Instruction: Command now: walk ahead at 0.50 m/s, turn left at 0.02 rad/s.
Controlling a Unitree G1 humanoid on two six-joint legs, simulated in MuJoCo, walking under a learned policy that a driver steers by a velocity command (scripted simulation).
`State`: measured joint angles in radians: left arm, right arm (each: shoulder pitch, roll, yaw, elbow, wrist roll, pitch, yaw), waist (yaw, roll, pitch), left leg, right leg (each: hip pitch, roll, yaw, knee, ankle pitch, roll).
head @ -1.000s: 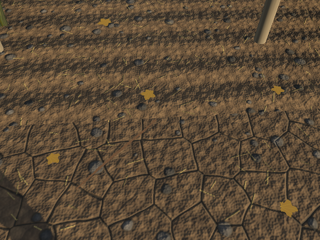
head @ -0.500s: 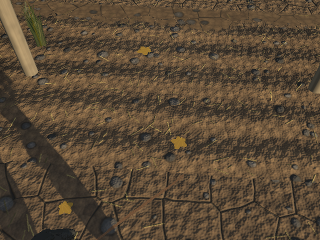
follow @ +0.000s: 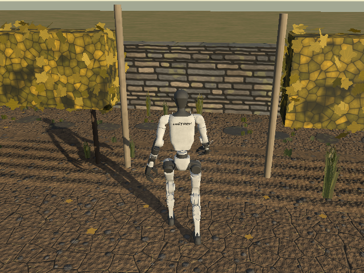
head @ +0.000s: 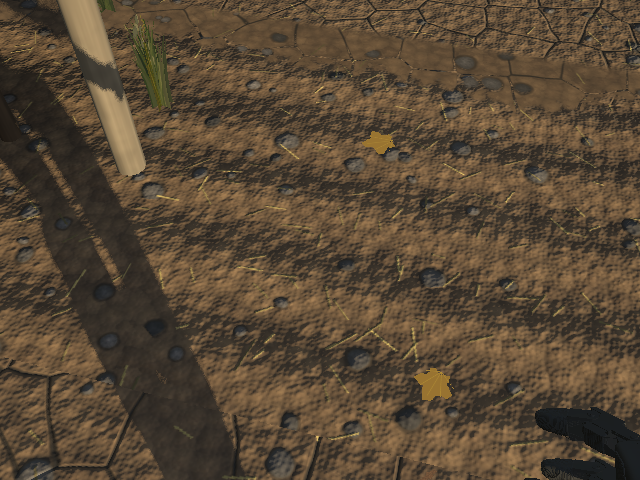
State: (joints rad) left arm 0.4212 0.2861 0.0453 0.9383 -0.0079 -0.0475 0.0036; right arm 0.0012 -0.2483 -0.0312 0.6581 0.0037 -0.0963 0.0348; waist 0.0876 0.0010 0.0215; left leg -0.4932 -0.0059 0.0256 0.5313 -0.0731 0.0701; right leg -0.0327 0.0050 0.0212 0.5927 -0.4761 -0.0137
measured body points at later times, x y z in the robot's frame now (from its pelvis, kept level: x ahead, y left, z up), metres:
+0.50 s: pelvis +0.27 -0.04 +0.00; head +0.29 -0.04 +0.45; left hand +0.49 +0.20 -0.08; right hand +0.26 -0.32 -0.13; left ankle +0.11 +0.10 -0.72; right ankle +0.38 -0.14 -0.72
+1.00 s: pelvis +0.53 -0.02 +0.01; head +0.56 -0.02 +0.46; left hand +0.50 +0.26 -0.12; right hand +0.75 -0.25 -0.07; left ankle +0.68 +0.10 -0.71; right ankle +0.38 -0.14 -0.72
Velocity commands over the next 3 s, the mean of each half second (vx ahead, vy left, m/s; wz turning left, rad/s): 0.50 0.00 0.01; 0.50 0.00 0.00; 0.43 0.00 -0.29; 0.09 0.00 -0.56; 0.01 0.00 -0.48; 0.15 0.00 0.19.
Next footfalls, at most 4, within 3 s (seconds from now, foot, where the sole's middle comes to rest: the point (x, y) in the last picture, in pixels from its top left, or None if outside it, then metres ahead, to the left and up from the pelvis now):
0.48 right None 0.42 -0.15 -0.76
1.02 left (317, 358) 0.71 0.10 -0.76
1.54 right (422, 277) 0.95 -0.14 -0.76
2.04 left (340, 246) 1.03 0.07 -0.76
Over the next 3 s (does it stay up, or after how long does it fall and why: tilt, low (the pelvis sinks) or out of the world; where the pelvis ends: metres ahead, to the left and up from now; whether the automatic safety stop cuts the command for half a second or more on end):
stays up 0.97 -0.03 0.01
